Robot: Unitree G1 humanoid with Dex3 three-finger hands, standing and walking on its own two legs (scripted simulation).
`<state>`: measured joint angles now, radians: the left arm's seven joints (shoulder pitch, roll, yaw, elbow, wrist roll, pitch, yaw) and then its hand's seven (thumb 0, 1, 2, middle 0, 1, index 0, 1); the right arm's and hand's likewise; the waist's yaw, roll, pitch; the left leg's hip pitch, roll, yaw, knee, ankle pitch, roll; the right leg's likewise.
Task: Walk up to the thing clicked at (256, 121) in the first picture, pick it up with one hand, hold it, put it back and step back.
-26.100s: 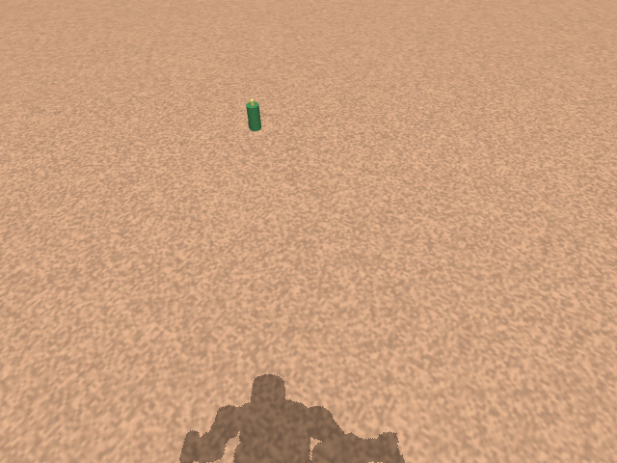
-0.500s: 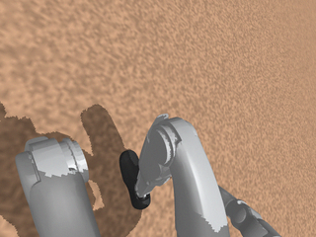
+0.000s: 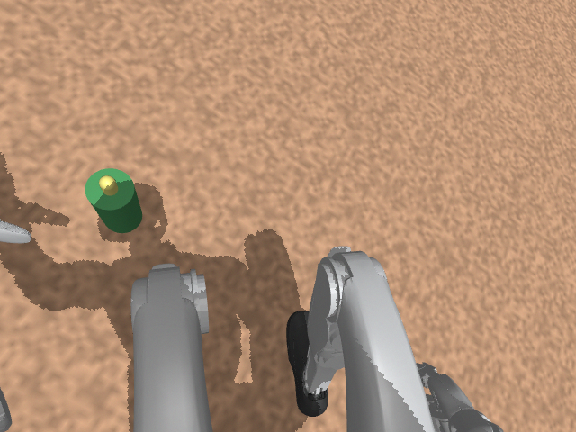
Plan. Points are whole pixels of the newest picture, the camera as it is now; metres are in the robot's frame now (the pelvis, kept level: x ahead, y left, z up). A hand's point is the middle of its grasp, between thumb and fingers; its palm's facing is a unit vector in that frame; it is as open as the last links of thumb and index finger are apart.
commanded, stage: home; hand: left
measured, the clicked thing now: (115, 200) +0.47 +0.25 -0.26
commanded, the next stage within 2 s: none
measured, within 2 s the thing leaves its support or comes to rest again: neither
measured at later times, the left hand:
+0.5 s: hand out of the picture +0.30 +0.28 +0.10, palm faces +0.21 -0.88 -0.43, open 17.3 cm
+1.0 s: hand out of the picture +0.25 +0.20 +0.30, palm faces +0.24 -0.92 -0.31, open 17.3 cm
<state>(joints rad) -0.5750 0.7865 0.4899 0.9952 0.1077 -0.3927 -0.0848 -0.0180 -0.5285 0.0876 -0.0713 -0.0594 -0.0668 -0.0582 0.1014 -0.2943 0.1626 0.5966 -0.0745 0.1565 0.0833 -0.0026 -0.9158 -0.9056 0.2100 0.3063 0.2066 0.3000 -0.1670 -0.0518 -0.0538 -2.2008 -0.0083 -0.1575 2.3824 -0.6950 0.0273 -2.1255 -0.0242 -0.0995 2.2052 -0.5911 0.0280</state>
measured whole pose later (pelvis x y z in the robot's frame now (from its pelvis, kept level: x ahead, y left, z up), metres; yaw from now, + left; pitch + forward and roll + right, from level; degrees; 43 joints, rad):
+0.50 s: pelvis +0.05 -0.02 +0.21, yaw +7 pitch +29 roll -3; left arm -0.04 0.39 0.19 0.44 0.04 0.06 0.11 -0.01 -0.51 0.08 -0.07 -0.06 -0.07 -0.06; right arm 0.10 -0.24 0.01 0.51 0.04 0.05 -0.09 0.00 -0.90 -0.90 0.21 0.31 0.21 0.30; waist -0.06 0.00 -0.18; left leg -1.52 0.03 -0.07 1.67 -0.66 -0.02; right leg -1.52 -0.02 -0.05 1.60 -0.59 0.01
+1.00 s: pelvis +0.10 -0.01 +0.36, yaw +8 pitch +11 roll -3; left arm 0.44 0.22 -0.01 0.02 -0.03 0.29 0.18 -0.01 -0.51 0.07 -0.06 -0.06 -0.06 -0.06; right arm 0.31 -0.20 0.03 0.48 0.04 -0.04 -0.18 0.01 -0.90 -0.90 0.21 0.31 0.20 0.30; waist -0.05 0.05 -0.18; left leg -0.72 0.04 -0.04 1.05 -0.53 -0.01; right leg -0.72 -0.01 -0.05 0.98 -0.46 0.02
